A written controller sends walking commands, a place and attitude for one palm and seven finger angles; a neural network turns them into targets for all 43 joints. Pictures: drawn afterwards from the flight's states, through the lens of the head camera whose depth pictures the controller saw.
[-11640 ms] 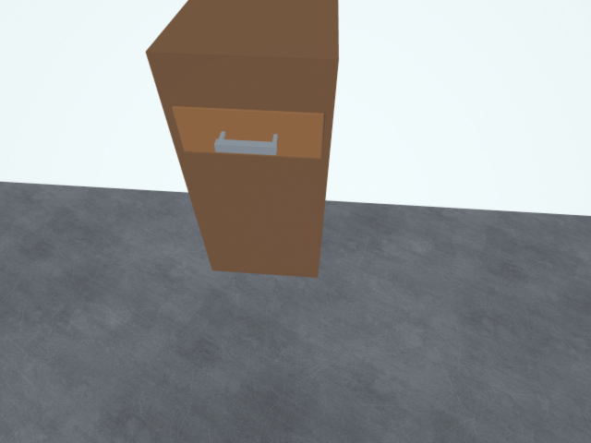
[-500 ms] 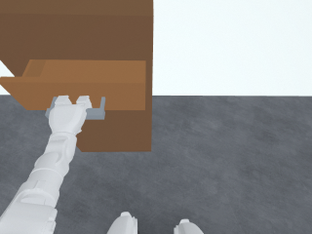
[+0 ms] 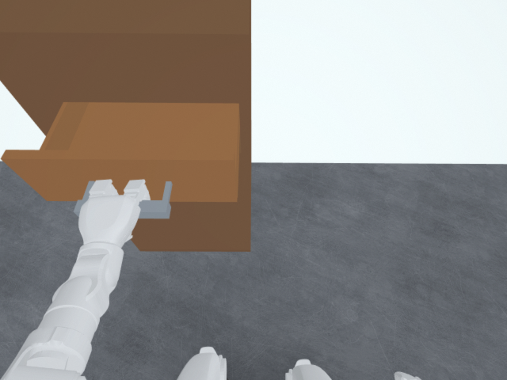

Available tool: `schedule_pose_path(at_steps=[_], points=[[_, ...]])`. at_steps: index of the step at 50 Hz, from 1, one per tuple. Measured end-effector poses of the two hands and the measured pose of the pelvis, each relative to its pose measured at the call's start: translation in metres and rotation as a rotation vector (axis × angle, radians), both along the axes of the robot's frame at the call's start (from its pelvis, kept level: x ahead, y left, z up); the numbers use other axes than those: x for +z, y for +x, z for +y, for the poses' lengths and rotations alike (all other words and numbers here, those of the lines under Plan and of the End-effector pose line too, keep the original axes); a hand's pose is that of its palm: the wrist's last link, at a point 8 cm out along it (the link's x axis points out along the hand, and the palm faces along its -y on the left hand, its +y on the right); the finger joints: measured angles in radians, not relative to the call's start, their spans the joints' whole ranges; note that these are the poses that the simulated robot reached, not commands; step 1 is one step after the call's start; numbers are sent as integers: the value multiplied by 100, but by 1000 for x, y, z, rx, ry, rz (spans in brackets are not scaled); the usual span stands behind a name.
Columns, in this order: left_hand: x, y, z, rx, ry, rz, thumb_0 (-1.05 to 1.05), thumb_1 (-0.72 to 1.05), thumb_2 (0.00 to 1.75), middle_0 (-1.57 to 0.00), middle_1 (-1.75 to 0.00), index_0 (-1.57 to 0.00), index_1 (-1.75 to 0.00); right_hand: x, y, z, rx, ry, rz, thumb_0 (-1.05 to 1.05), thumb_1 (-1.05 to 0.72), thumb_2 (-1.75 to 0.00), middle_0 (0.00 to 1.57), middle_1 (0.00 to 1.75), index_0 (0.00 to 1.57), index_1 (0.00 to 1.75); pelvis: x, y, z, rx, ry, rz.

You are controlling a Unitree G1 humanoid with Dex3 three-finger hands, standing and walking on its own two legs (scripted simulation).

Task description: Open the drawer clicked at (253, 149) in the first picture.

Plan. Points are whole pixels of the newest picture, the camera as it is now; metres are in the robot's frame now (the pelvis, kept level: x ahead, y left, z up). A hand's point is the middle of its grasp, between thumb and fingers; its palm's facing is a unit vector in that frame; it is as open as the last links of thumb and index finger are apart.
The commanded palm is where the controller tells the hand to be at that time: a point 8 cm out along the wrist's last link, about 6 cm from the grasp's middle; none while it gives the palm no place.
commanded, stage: pull the drawer open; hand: left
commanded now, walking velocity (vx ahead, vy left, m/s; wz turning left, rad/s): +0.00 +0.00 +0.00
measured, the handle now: (126, 198) +0.42 +0.24 -0.01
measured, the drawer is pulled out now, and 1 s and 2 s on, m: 0.13 0.26 0.30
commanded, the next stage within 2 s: open the thumb to release the handle in 1.48 s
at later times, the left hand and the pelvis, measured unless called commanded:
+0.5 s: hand (115, 265) +0.31 +0.24 -0.04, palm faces -0.01 -0.06 -1.00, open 5.6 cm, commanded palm +0.27 +0.24 +0.02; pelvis +0.00 +0.00 +0.00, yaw +0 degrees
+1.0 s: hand (105, 304) +0.24 +0.24 -0.03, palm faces -0.01 -0.06 -1.00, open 5.7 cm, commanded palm +0.21 +0.24 +0.02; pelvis +0.00 -0.01 +0.00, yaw +1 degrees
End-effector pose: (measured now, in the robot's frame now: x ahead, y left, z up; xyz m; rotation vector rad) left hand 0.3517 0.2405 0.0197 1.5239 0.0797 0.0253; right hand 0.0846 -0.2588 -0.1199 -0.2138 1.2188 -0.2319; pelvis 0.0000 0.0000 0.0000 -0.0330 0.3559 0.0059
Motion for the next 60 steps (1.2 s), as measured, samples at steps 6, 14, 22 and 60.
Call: schedule_pose_path(at_steps=[6, 14, 22, 60], points=[[-1, -15, 0, 0, -4, -13, 1, 70, 82, -29, -135, -42, -135, 2, 2, 0, 0, -2, -15, 0, -90, -90, 21, 30, 20, 30, 1, 0, 1, -4, 1, -9], [-1, -36, -1, 10, 1, -22, 1, 70, 83, -29, -135, -42, -135, 6, 19, 4, 25, 1, -66, 0, -90, -90, 21, 30, 20, 30, 2, 1, 3, -1, 1, -26], [-1, -58, -1, 22, -8, -21, 2, 70, 82, -30, -135, -42, -135, 14, 45, 11, 65, 8, -141, 0, -90, -90, 21, 30, 20, 30, 4, 2, 3, 2, 2, -43], [1, -150, -3, 66, -21, -17, 2, 68, 80, -31, -135, -42, -135, 14, 85, 15, 168, 32, -259, 0, -90, -90, 21, 30, 20, 30, -6, -3, -10, 11, 14, -71]])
